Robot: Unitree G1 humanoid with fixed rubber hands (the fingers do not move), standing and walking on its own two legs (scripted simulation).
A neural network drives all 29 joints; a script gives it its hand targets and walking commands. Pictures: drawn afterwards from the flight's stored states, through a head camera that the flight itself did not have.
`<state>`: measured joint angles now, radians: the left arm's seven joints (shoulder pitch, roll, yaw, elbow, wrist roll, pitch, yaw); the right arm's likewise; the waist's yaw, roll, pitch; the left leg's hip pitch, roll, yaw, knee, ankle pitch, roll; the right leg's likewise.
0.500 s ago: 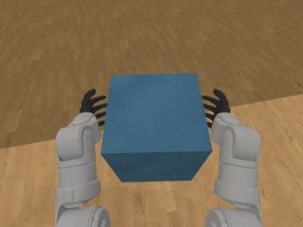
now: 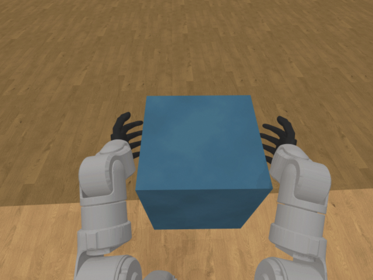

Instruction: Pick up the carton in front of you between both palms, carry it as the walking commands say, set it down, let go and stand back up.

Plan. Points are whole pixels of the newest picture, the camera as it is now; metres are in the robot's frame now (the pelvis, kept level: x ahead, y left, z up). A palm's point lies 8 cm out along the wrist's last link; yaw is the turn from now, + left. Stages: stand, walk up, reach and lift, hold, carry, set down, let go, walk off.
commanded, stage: carry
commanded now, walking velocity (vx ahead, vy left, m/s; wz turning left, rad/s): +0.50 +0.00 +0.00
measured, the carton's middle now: (198, 168) +0.35 +0.03 +0.06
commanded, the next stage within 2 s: none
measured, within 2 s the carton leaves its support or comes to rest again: neither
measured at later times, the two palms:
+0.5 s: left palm (161, 47) +0.66 +0.16 +0.18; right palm (277, 56) +0.63 -0.14 +0.19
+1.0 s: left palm out of the picture +0.96 +0.17 +0.23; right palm out of the picture +0.96 -0.14 +0.22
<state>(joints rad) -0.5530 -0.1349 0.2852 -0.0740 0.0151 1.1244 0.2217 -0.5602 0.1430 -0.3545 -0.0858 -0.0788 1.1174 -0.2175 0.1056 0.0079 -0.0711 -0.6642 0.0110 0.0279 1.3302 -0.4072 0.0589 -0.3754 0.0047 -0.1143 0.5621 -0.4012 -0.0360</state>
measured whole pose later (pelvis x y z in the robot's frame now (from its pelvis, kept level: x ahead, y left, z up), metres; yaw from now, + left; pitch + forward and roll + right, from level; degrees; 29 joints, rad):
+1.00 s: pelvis +0.61 +0.02 +0.07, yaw -1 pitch +5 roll +1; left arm -0.58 -0.14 0.28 -0.10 0.02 1.11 0.21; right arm -0.56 0.11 -0.32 -0.13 -0.06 1.11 -0.22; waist 0.04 0.00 -0.09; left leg -0.68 0.04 0.12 0.72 -0.26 0.05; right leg -0.12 -0.03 -0.09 0.41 -0.51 0.03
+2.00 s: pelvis +1.25 +0.05 +0.10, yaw -2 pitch +5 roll +0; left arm -0.01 -0.13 0.09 -0.42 0.02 1.13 0.15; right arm -0.01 0.13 -0.05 -0.41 -0.02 1.11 -0.15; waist -0.01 -0.02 -0.12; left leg -0.38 0.02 0.21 0.47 -0.17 0.07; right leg -0.36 -0.04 -0.04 1.10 -0.42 0.00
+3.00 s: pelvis +1.81 +0.03 +0.10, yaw -1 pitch +3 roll +1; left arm 0.05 -0.13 0.05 -0.52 0.03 1.18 0.15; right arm 0.08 0.14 -0.04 -0.52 -0.01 1.15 -0.15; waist -0.01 -0.05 -0.12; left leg -0.36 0.03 0.24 0.45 -0.15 0.06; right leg -0.14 -0.08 -0.10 0.47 -0.34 0.04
